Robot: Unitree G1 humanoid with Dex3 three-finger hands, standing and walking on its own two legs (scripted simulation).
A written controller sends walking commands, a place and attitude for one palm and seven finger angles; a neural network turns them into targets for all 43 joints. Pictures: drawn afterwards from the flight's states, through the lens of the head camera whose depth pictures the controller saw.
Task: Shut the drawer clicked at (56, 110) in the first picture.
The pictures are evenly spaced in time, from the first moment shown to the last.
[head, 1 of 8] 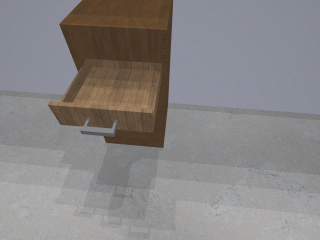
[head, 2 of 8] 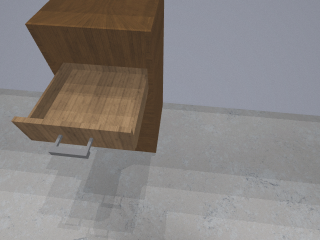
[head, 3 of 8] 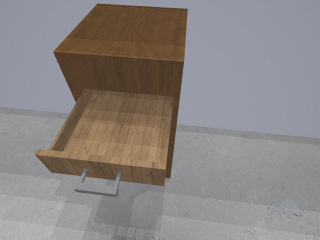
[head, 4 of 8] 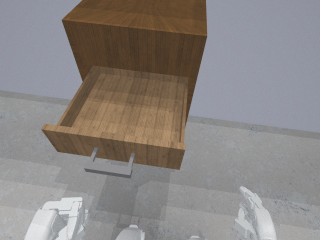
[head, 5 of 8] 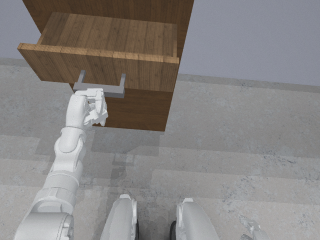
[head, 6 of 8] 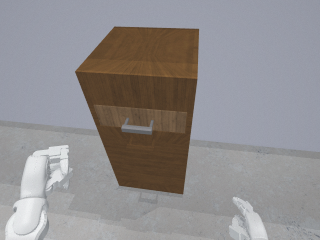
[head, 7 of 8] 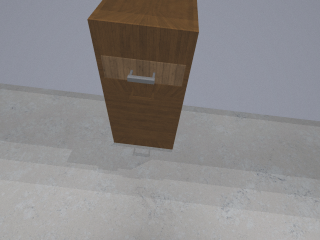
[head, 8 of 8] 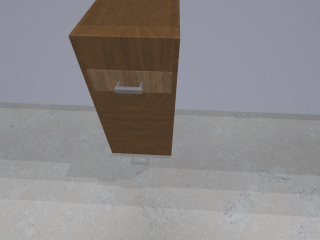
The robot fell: no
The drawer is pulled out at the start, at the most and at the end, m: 0.30 0.30 0.00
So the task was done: yes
